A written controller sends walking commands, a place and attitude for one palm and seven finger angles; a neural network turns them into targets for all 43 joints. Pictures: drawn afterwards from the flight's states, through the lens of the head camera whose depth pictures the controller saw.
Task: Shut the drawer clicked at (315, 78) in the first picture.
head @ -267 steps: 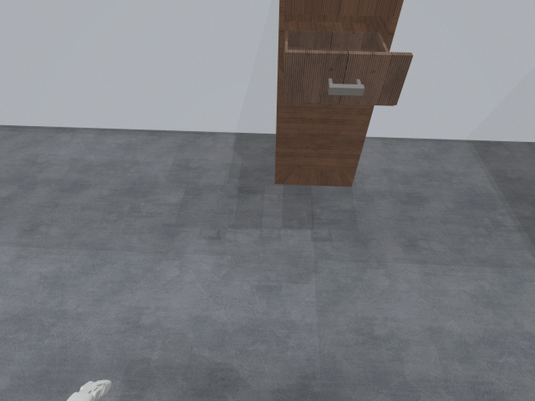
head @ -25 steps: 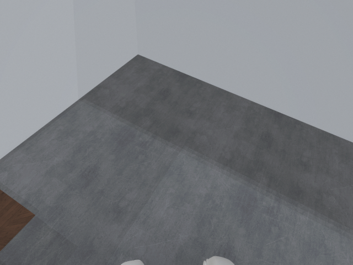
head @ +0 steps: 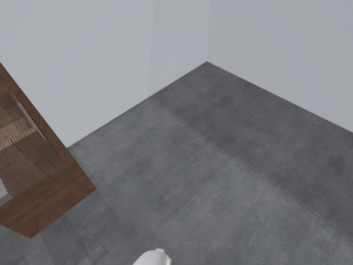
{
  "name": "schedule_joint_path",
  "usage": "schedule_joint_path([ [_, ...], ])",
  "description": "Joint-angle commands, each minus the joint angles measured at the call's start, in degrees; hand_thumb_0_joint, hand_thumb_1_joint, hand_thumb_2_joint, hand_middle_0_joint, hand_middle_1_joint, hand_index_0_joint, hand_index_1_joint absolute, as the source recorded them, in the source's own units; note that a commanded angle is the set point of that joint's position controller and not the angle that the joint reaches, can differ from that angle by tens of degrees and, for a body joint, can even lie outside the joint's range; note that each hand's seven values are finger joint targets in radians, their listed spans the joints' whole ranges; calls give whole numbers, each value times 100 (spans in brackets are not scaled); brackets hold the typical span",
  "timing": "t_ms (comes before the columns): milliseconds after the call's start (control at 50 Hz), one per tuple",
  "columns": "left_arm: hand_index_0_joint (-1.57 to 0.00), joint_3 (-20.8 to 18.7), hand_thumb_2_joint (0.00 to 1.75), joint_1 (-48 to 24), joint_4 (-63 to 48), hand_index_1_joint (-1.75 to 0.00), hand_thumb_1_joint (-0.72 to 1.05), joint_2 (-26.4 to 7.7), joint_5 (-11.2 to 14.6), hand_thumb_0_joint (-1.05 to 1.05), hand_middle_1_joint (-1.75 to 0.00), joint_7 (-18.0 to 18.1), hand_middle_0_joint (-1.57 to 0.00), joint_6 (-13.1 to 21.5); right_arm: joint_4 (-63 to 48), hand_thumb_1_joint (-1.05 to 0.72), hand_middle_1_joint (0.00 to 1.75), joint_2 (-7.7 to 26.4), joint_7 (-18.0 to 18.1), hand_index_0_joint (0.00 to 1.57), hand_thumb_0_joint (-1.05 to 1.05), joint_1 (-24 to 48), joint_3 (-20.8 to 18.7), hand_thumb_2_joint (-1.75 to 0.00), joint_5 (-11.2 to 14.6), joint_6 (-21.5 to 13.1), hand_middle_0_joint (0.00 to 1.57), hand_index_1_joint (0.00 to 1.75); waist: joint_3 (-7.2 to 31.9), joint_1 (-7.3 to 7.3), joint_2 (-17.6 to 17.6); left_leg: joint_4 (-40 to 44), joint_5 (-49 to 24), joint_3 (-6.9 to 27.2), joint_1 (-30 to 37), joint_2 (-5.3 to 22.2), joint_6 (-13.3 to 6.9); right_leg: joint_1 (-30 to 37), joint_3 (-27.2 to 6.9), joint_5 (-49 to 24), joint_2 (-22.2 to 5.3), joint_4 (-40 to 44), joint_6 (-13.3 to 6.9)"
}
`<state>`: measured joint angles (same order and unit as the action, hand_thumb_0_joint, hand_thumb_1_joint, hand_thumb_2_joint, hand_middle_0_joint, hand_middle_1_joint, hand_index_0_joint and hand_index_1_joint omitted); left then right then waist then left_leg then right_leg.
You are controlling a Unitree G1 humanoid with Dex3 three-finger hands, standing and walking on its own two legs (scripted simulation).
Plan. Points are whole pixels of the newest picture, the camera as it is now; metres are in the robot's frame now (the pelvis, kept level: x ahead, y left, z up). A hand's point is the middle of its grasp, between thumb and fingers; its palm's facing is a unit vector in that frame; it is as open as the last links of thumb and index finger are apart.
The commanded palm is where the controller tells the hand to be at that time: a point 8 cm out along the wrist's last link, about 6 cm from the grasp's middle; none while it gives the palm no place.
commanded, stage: turn to face it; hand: left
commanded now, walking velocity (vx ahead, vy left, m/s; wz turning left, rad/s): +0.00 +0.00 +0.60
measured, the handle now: out of the picture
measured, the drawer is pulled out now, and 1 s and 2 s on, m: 0.30 0.30 0.30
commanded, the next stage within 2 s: take the last steps up to it in 1.08 s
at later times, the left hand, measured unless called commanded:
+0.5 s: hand out of the picture -0.01 +0.29 -0.17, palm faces +0.35 -0.90 -0.24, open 7.4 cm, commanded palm none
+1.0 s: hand out of the picture -0.03 +0.21 -0.13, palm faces +0.58 -0.76 -0.30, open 7.4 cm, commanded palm none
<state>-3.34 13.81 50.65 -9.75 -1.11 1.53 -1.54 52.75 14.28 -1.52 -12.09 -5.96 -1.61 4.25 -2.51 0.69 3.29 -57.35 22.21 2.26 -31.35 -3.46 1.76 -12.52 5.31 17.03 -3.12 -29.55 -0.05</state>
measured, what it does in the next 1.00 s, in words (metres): steps on the spot, turning left: left foot, then right foot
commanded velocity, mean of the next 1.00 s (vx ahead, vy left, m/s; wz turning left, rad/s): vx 0.00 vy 0.00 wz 0.54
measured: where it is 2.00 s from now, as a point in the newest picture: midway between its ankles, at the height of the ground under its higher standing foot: outside the picture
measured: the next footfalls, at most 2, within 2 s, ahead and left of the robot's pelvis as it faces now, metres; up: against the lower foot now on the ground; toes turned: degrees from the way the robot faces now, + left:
left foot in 0.30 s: +0.01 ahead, +0.16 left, +0.00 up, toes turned +18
right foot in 0.84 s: +0.10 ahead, -0.06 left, +0.00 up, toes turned +29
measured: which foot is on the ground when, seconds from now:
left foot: up 0.00-0.28, down 0.30-0.84, up 0.86-1.00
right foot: down 0.00-0.30, up 0.32-0.82, down 0.84-1.00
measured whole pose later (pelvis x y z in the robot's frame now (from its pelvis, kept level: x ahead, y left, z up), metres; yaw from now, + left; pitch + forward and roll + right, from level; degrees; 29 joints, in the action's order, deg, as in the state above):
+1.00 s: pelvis -0.01 -0.01 +0.00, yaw +36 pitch -2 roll +2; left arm -2.1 11.3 49.4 -9.5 -0.8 1.3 -1.1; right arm 54.6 15.6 -1.4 -15.6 -5.9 -1.7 4.5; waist -2.8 2.5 3.7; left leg -66.7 20.3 3.0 -29.0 -1.5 2.8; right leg -12.1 6.1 14.5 -3.6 -28.8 -1.5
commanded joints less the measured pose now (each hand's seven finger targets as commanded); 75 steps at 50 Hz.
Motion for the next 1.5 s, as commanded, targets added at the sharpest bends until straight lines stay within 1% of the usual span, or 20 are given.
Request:
schedule_joint_path([
  [0,-20,-180,90,-246,-487,-30,90,-1019,-8,0,-30,55,-20,248,-443,-90,30,411,-31,20,0,69,-88,-90,35,-141,20,30,70,69,-1203,-1027,-199,-150,-436,426,243,428,-607,-1777,-1378,1101,-462],
  [160,-20,-302,90,428,-235,-30,90,-1461,-90,0,-30,29,-20,154,-674,-90,30,238,-56,20,0,920,69,-90,84,-176,20,30,154,-439,-1639,1073,313,-772,345,521,254,842,-151,-2638,-1763,631,-559],
  [240,-20,-355,90,331,-176,-30,90,-1522,-48,0,-30,-8,-20,106,-592,-90,30,393,-21,20,0,459,50,-90,87,-264,20,30,497,-225,-1560,2570,-460,-975,1368,393,107,803,313,-2977,-1696,-244,-202],
  [260,-20,-352,90,284,-211,-30,90,-1460,5,0,-30,-20,-20,87,-485,-90,30,628,-14,20,0,29,-18,-90,69,-316,20,30,811,27,-1033,3320,-1399,-731,2297,503,8,311,471,-2614,-1591,-1095,42],
  [280,-20,-309,90,254,-423,-30,90,-1134,54,0,-30,-66,-20,73,-433,-90,30,1323,32,20,0,-422,-182,-90,40,-390,20,30,1180,291,758,3521,-3339,1077,3537,1858,-580,-1236,682,-208,-872,-2440,505],
  [300,-20,-177,90,-196,-671,-30,90,-843,34,0,-30,-61,-20,61,-290,-90,30,1695,92,20,0,-865,-274,-90,112,-378,20,30,1234,512,1540,3432,-5780,2081,3744,2750,-1283,-2216,159,2240,-404,-3384,689],
  [320,-20,-204,90,-321,-694,-30,90,-1000,5,0,-30,-33,-20,10,-206,-90,30,1610,107,20,0,-949,-231,-90,101,-346,20,30,1220,479,890,3259,-5472,1561,3565,2764,-1453,-2195,-269,1983,-548,-3836,562],
  [440,-20,-258,90,-217,-278,-30,90,-957,6,0,-30,-105,-20,-21,-507,-90,30,970,226,20,0,68,-3,-90,78,-429,20,30,517,-6,611,3654,-3858,863,2398,1537,-875,-1936,-500,375,-364,-3872,658],
  [640,-20,-208,90,-920,-612,-30,90,-935,50,0,-30,-36,-20,-10,-394,-90,30,1019,211,20,0,-368,-82,-90,26,-355,20,30,424,208,521,3759,-2851,2071,2469,1545,-1227,-1751,-679,758,-37,-2350,663],
  [760,-20,-179,90,-208,-520,-30,90,-892,123,0,-30,22,-20,87,-478,-90,30,963,192,20,0,-64,-112,-90,47,-285,20,30,714,-135,518,3184,-2936,2259,1539,1164,-972,174,-570,-40,316,-106,469],
  [780,-20,-218,90,34,-461,-30,90,-1032,107,0,-30,48,-20,136,-496,-90,30,822,173,20,0,-41,-93,-90,90,-281,20,30,753,-260,149,2887,-2156,2074,977,911,-708,955,-719,-555,83,759,429],
  [820,-20,-330,90,96,-554,-30,90,-1852,-17,0,-30,81,-20,162,-650,-90,30,403,164,20,0,-183,-45,-90,96,-273,20,30,621,-306,-2132,490,1156,314,-494,-248,78,1185,-3083,-452,-2475,1669,-549],
  [840,-20,-293,90,-149,-647,-30,90,-1722,17,0,-30,89,-20,119,-618,-90,30,649,154,20,0,-163,-126,-90,44,-222,20,30,437,-181,-1404,-397,991,496,-195,71,26,387,-2643,-304,-2489,1650,-793],
  [940,-20,-125,90,-585,-595,-30,90,-1022,36,0,-30,40,-20,211,-172,-90,30,424,15,20,0,-445,-79,-90,13,-61,20,30,-155,156,-1215,-1418,-397,98,-24,358,162,-286,-876,-508,-1237,1509,-395],
  [1180,-20,-237,90,655,71,-30,90,-1342,-110,0,-30,25,-20,213,-215,-90,30,151,76,20,0,430,181,-90,103,-190,20,30,411,-436,-1504,1345,517,-441,917,403,124,718,-902,-1626,-1587,1146,-762],
  [1240,-20,-200,90,606,287,-30,90,-1258,-63,0,-30,-10,-20,219,3,-90,30,75,106,20,0,-91,242,-90,83,-343,20,30,652,-203,-1407,2785,-84,-697,2067,292,-9,337,-724,-528,-1366,934,-492],
  [1260,-20,-169,90,488,312,-30,90,-1149,-13,0,-30,-32,-20,201,132,-90,30,178,121,20,0,-451,235,-90,82,-429,20,30,679,7,-1005,3607,-499,-595,2857,369,-75,-270,-457,270,-1164,568,-250],
  [1300,-20,9,90,303,95,-30,90,-486,2,0,-30,-109,-20,165,272,-90,30,1123,196,20,0,-1029,34,-90,8,-485,20,30,328,332,1727,4655,456,2128,3630,2448,-825,-2501,402,1667,-42,-1747,318],
  [1340,-20,-11,90,-140,119,-30,90,-691,-86,0,-30,-120,-20,168,351,-90,30,923,272,20,0,-1012,118,-90,-18,-487,20,30,-322,358,980,4881,399,2099,2873,2508,-1177,-2746,-354,1165,-258,-2668,183],
  [1480,-20,-32,90,389,759,-30,90,-569,-45,0,-30,-238,-20,154,460,-90,30,289,353,20,0,-1028,279,-90,94,-743,20,30,-610,-5,294,4772,-1931,525,2831,1659,-791,-2608,-442,-486,-128,-3513,326],
])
